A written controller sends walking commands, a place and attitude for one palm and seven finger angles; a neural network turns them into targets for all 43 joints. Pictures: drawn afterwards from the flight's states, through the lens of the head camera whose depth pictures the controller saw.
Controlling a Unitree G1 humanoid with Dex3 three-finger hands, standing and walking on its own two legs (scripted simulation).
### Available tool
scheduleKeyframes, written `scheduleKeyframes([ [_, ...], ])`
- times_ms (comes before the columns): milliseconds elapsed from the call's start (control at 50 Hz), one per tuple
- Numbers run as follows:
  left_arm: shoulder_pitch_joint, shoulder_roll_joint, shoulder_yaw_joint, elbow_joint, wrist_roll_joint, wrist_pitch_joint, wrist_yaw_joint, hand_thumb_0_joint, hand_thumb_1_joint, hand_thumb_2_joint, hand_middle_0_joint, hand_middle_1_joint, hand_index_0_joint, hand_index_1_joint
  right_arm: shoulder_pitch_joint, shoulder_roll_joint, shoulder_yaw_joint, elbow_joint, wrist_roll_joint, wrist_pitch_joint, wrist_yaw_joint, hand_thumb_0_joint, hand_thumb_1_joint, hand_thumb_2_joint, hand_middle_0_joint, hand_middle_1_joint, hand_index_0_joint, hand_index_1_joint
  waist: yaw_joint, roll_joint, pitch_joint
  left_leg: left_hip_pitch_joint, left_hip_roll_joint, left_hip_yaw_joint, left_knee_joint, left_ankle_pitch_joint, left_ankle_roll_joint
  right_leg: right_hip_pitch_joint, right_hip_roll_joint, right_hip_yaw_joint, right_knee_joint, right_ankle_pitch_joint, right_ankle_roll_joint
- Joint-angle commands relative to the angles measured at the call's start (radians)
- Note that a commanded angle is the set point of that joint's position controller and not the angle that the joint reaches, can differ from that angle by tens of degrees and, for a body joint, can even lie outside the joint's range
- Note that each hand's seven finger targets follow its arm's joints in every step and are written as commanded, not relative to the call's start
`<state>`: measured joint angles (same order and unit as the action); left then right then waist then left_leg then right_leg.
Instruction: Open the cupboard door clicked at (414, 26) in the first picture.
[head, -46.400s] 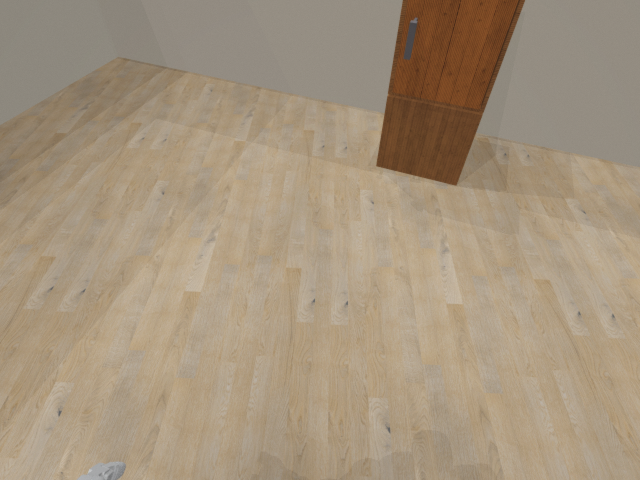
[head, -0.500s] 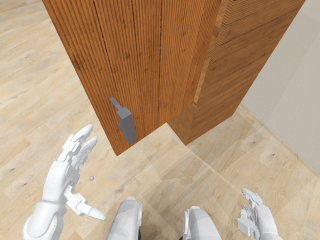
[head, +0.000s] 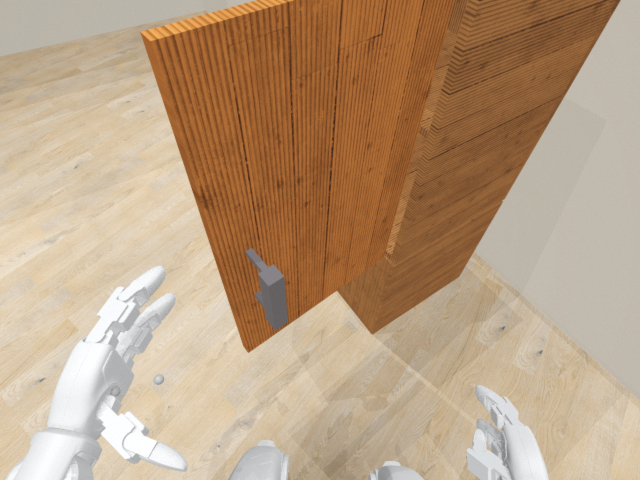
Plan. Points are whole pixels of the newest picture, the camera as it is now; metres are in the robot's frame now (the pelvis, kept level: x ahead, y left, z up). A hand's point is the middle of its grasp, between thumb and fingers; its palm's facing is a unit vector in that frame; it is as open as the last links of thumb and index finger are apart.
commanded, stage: draw the hand back to the body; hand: left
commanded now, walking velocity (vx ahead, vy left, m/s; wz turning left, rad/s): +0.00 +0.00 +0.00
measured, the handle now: (265, 289) +0.38 +0.10 -0.02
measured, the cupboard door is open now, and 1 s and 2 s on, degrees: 95 95 95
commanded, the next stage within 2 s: step back with the hand held close in 1.14 s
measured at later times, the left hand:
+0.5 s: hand (59, 312) +0.24 +0.24 +0.18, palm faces +0.34 -0.85 -0.40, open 12.3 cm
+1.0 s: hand out of the picture +0.24 +0.25 +0.24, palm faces +0.44 -0.81 -0.39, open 7.6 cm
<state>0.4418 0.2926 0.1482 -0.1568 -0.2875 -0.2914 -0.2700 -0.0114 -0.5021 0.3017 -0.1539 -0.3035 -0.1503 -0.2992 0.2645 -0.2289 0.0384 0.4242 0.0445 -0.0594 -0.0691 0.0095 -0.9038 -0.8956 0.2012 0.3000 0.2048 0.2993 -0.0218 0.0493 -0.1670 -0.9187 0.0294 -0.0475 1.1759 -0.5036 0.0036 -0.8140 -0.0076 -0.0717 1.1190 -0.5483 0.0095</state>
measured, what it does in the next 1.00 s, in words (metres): rises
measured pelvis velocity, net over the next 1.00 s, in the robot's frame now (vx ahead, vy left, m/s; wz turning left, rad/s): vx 0.04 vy -0.01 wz -0.02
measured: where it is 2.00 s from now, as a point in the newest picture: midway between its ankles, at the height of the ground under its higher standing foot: outside the picture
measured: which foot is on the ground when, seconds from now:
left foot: down 0.00-1.00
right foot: down 0.00-1.00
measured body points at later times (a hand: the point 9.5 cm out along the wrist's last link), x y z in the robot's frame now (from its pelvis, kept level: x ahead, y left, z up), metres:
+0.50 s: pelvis +0.04 +0.00 +0.07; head +0.03 -0.02 +0.52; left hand +0.21 +0.28 +0.20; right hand +0.22 -0.22 -0.01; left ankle +0.04 +0.11 -0.65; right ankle +0.00 -0.13 -0.65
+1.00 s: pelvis +0.04 -0.01 +0.09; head +0.02 -0.04 +0.54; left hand +0.21 +0.29 +0.26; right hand +0.23 -0.24 +0.01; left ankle +0.04 +0.11 -0.65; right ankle +0.00 -0.13 -0.65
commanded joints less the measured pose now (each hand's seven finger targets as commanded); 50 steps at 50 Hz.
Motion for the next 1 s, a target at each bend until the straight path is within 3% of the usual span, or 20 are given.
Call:
scheduleKeyframes([
  [0,-0.01,0.131,0.106,-0.252,-0.028,-0.049,-0.008,0.0,-0.395,0.345,-0.154,-0.3,-0.154,-0.3,-0.06,-0.118,-0.059,-0.164,0.005,-0.063,-0.011,0.0,-0.9,-0.9,0.2,0.3,0.2,0.3,0.012,0.067,-0.151,0.293,-0.032,-0.011,-0.273,0.17,0.007,0.111,0.053,-0.02,-0.218,0.182,-0.033],
  [40,-0.007,0.136,0.115,-0.264,-0.037,-0.034,-0.014,0.0,-0.325,0.375,-0.156,-0.3,-0.156,-0.3,-0.06,-0.119,-0.057,-0.165,0.008,-0.068,-0.01,0.0,-0.9,-0.9,0.2,0.3,0.2,0.3,0.008,0.062,-0.125,0.31,-0.031,-0.009,-0.293,0.169,0.007,0.131,0.053,-0.02,-0.246,0.189,-0.03],
  [60,0.004,0.267,0.147,-0.307,0.123,0.04,0.15,0.0,-0.29,0.39,-0.158,-0.3,-0.158,-0.3,-0.077,-0.111,-0.052,-0.173,-0.003,-0.042,-0.039,0.0,-0.9,-0.9,0.2,0.3,0.2,0.3,0.085,0.065,-0.157,0.345,-0.019,0.006,-0.373,0.162,0.008,0.17,0.024,0.034,-0.308,0.18,-0.044],
  [80,0.053,0.195,0.116,-0.305,0.142,0.091,0.235,0.0,-0.255,0.405,-0.159,-0.3,-0.159,-0.3,-0.074,-0.094,-0.042,-0.181,-0.008,-0.035,-0.05,0.0,-0.9,-0.9,0.2,0.3,0.2,0.3,0.052,0.046,-0.084,0.347,-0.019,0.002,-0.402,0.133,0.009,0.174,0.025,0.024,-0.338,0.164,-0.04],
  [100,0.069,0.137,0.055,-0.342,0.174,0.13,0.287,0.0,-0.22,0.42,-0.16,-0.3,-0.16,-0.3,-0.07,-0.088,-0.034,-0.178,-0.005,-0.025,-0.053,0.0,-0.9,-0.9,0.2,0.3,0.2,0.3,0.048,0.1,-0.063,0.374,-0.017,0.006,-0.419,0.14,0.007,0.193,0.019,0.021,-0.347,0.173,-0.038],
  [120,0.082,0.139,0.051,-0.357,0.195,0.161,0.329,0.0,-0.185,0.435,-0.161,-0.3,-0.161,-0.3,-0.063,-0.088,-0.032,-0.17,-0.006,-0.016,-0.055,0.0,-0.9,-0.9,0.2,0.3,0.2,0.3,0.041,0.102,-0.051,0.398,-0.013,0.002,-0.432,0.147,0.006,0.21,0.017,0.013,-0.36,0.183,-0.038],
  [180,0.073,0.17,0.072,-0.381,0.227,0.208,0.399,0.0,-0.08,0.48,-0.165,-0.3,-0.165,-0.3,-0.07,-0.099,-0.028,-0.153,-0.016,-0.012,-0.064,0.0,-0.9,-0.9,0.2,0.3,0.2,0.3,0.034,0.025,-0.054,0.455,-0.015,0.014,-0.459,0.223,0.015,0.301,0.016,0.013,-0.422,0.243,-0.033],
  [220,0.034,0.173,0.07,-0.378,0.241,0.221,0.424,0.0,-0.01,0.51,-0.168,-0.3,-0.168,-0.3,-0.069,-0.102,-0.024,-0.137,-0.018,-0.02,-0.068,0.0,-0.9,-0.9,0.2,0.3,0.2,0.3,0.027,0.029,-0.031,0.506,-0.013,0.018,-0.486,0.249,0.016,0.326,0.01,0.013,-0.452,0.271,-0.03],
  [280,0.006,0.194,0.1,-0.375,0.247,0.23,0.441,0.0,0.095,0.555,-0.171,-0.3,-0.171,-0.3,-0.087,-0.109,-0.021,-0.113,-0.024,-0.037,-0.071,0.0,-0.9,-0.9,0.2,0.3,0.2,0.3,0.038,-0.005,-0.012,0.559,-0.014,0.021,-0.533,0.282,0.018,0.396,0.008,0.013,-0.503,0.307,-0.029],
  [340,-0.001,0.182,0.104,-0.387,0.25,0.231,0.443,0.0,0.2,0.6,-0.175,-0.3,-0.175,-0.3,-0.098,-0.103,-0.018,-0.09,-0.024,-0.053,-0.067,0.0,-0.9,-0.9,0.2,0.3,0.2,0.3,0.046,0.019,0.01,0.621,-0.014,0.027,-0.576,0.339,0.017,0.444,0.003,0.012,-0.537,0.357,-0.026],
  [400,0.024,0.191,0.14,-0.396,0.245,0.232,0.437,0.0,0.305,0.645,-0.179,-0.3,-0.179,-0.3,-0.12,-0.1,-0.019,-0.066,-0.027,-0.067,-0.061,0.0,-0.9,-0.9,0.2,0.3,0.2,0.3,0.058,-0.013,0.019,0.659,-0.014,0.041,-0.607,0.418,0.018,0.519,0.001,0.01,-0.571,0.44,-0.022],
  [560,0.005,0.221,0.235,-0.442,0.235,0.207,0.423,0.0,0.585,0.765,-0.189,-0.3,-0.189,-0.3,-0.149,-0.092,-0.028,-0.017,-0.032,-0.086,-0.038,0.0,-0.9,-0.9,0.2,0.3,0.2,0.3,0.074,0.009,0.053,0.759,-0.011,0.059,-0.686,0.551,0.013,0.626,0.002,0.012,-0.654,0.551,-0.018],
  [600,-0.016,0.226,0.251,-0.445,0.228,0.203,0.418,0.0,0.655,0.795,-0.191,-0.3,-0.191,-0.3,-0.164,-0.092,-0.03,-0.011,-0.033,-0.086,-0.036,0.0,-0.9,-0.9,0.2,0.3,0.2,0.3,0.076,-0.006,0.074,0.769,-0.012,0.065,-0.702,0.542,0.013,0.643,0.001,0.013,-0.674,0.564,-0.017],
  [620,-0.035,0.231,0.262,-0.452,0.229,0.198,0.417,0.0,0.69,0.81,-0.192,-0.3,-0.192,-0.3,-0.166,-0.094,-0.032,-0.004,-0.034,-0.086,-0.035,0.0,-0.9,-0.9,0.2,0.3,0.2,0.3,0.076,0.022,0.069,0.783,-0.014,0.068,-0.709,0.54,0.012,0.648,0.002,0.015,-0.682,0.559,-0.017],
  [680,-0.062,0.257,0.305,-0.445,0.224,0.185,0.417,0.0,0.795,0.855,-0.196,-0.3,-0.196,-0.3,-0.179,-0.093,-0.036,0.009,-0.036,-0.089,-0.034,0.0,-0.9,-0.9,0.2,0.3,0.2,0.3,0.083,-0.007,0.086,0.796,-0.015,0.074,-0.729,0.51,0.014,0.665,0.005,0.017,-0.712,0.55,-0.018],
  [740,-0.103,0.27,0.333,-0.484,0.221,0.166,0.416,0.0,0.9,0.9,-0.2,-0.3,-0.2,-0.3,-0.187,-0.092,-0.041,0.017,-0.038,-0.093,-0.032,0.0,-0.9,-0.9,0.2,0.3,0.2,0.3,0.085,0.018,0.058,0.829,-0.016,0.079,-0.739,0.542,0.015,0.688,0.004,0.021,-0.717,0.581,-0.016],
  [760,-0.064,0.239,0.318,-0.427,0.222,0.17,0.411,0.0,0.9,0.9,-0.2,-0.3,-0.2,-0.3,-0.188,-0.089,-0.042,0.028,-0.04,-0.092,-0.031,0.0,-0.9,-0.9,0.2,0.3,0.2,0.3,0.084,0.022,0.089,0.829,-0.016,0.085,-0.74,0.539,0.016,0.674,0.005,0.021,-0.723,0.581,-0.013],
  [800,-0.023,0.188,0.275,-0.36,0.215,0.181,0.399,0.0,0.9,0.9,-0.2,-0.3,-0.2,-0.3,-0.188,-0.091,-0.046,0.032,-0.038,-0.083,-0.023,0.0,-0.9,-0.9,0.2,0.3,0.2,0.3,0.078,-0.03,0.136,0.819,-0.01,0.088,-0.754,0.521,0.016,0.67,0.005,0.018,-0.738,0.575,-0.009],
  [860,-0.067,0.221,0.294,-0.391,0.216,0.174,0.396,0.0,0.9,0.9,-0.2,-0.3,-0.2,-0.3,-0.198,-0.099,-0.054,0.029,-0.041,-0.074,-0.024,0.0,-0.9,-0.9,0.2,0.3,0.2,0.3,0.082,-0.04,0.107,0.835,-0.014,0.09,-0.767,0.5,0.021,0.687,0.007,0.025,-0.755,0.558,-0.008],
  [980,-0.115,0.269,0.326,-0.437,0.221,0.159,0.403,0.0,0.9,0.9,-0.2,-0.3,-0.2,-0.3,-0.22,-0.092,-0.052,0.038,-0.045,-0.085,-0.032,0.0,-0.9,-0.9,0.2,0.3,0.2,0.3,0.091,0.017,0.09,0.857,-0.023,0.095,-0.778,0.471,0.02,0.707,0.003,0.037,-0.784,0.532,-0.012],
])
